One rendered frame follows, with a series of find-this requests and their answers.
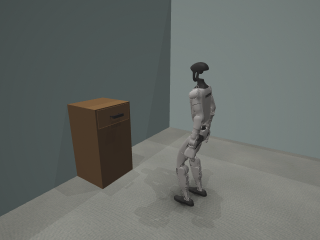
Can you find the robot left hand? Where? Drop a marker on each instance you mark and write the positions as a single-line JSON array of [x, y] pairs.
[[190, 153]]

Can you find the cabinet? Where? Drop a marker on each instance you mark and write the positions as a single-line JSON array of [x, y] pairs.
[[102, 155]]

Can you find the right robot upper arm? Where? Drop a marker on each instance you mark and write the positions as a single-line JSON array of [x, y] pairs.
[[212, 104]]

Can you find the left robot shin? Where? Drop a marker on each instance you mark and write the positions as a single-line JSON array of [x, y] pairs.
[[183, 180]]

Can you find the drawer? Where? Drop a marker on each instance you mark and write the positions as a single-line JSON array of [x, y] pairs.
[[103, 115]]

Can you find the left robot upper arm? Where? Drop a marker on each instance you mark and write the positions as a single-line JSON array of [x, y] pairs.
[[195, 97]]

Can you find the handle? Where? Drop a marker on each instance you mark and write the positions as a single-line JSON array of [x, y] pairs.
[[117, 115]]

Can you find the right robot thigh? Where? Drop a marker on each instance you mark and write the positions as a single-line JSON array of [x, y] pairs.
[[197, 161]]

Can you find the robot right hand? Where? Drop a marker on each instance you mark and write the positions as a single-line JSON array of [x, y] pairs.
[[206, 140]]

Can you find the right robot forearm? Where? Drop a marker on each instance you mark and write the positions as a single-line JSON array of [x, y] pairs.
[[208, 123]]

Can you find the left robot forearm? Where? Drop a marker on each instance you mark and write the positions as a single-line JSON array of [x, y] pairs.
[[197, 122]]

